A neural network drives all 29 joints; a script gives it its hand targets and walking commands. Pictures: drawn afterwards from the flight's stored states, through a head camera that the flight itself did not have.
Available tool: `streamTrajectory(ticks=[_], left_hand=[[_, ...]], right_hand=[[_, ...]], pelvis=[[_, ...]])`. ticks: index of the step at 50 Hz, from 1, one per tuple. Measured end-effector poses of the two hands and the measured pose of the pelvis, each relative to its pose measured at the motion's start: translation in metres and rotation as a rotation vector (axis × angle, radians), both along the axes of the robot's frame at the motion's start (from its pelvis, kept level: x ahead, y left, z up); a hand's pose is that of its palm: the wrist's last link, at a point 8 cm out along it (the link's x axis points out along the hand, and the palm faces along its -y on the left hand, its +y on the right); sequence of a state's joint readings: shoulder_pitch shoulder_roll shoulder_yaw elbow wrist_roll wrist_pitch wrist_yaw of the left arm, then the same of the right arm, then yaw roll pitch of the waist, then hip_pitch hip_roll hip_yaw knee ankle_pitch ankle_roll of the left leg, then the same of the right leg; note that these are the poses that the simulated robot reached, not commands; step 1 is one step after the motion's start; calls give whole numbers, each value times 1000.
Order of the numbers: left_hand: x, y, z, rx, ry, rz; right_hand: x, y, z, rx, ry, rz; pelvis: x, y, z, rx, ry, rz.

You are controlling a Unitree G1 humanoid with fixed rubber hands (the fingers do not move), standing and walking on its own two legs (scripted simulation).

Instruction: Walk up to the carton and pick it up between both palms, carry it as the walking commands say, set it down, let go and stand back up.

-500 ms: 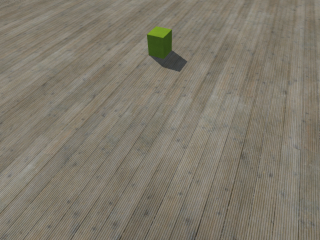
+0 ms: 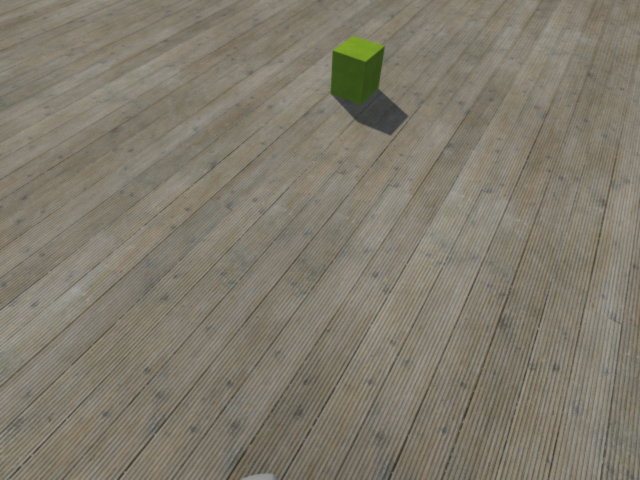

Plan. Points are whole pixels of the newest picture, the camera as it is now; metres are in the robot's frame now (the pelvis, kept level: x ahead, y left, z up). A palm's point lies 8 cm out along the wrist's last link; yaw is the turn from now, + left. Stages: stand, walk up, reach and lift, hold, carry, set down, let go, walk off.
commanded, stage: walk up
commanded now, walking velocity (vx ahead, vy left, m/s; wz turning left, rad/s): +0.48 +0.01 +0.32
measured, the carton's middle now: (356, 70) +2.13 -0.25 -0.65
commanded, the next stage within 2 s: none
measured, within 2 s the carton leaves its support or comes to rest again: neither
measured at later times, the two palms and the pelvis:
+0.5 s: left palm (194, 329) +0.35 +0.22 -0.12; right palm out of the picture +0.09 -0.22 -0.14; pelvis +0.20 -0.01 -0.01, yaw +6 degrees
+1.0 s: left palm (173, 328) +0.36 +0.27 -0.16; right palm (393, 204) +0.65 -0.15 -0.15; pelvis +0.49 +0.05 -0.03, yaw +11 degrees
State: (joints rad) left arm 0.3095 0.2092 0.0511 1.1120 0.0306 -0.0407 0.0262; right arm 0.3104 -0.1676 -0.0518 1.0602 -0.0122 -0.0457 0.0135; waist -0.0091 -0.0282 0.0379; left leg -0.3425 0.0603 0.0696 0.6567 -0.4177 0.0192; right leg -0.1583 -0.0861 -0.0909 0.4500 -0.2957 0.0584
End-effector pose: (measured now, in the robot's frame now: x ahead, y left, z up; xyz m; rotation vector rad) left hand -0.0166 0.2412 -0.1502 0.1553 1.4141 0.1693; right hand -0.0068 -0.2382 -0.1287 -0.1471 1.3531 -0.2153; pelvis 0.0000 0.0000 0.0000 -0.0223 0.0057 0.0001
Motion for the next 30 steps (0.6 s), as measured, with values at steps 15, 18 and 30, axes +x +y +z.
streamTrajectory(ticks=[15, 18, 30], left_hand=[[230, 26, 41, -10, -319, -151], [276, 16, 40, -5, -348, -174], [345, -15, 31, 53, -337, -31]], right_hand=[[5, 59, 16, 62, 175, -49], [21, 56, 15, 70, 205, -62], [235, -11, -17, 43, 114, 72]], pelvis=[[98, 26, 16, -7, 22, 58], [127, 18, 12, 5, 30, 60], [257, -18, -2, 18, 44, 149]])
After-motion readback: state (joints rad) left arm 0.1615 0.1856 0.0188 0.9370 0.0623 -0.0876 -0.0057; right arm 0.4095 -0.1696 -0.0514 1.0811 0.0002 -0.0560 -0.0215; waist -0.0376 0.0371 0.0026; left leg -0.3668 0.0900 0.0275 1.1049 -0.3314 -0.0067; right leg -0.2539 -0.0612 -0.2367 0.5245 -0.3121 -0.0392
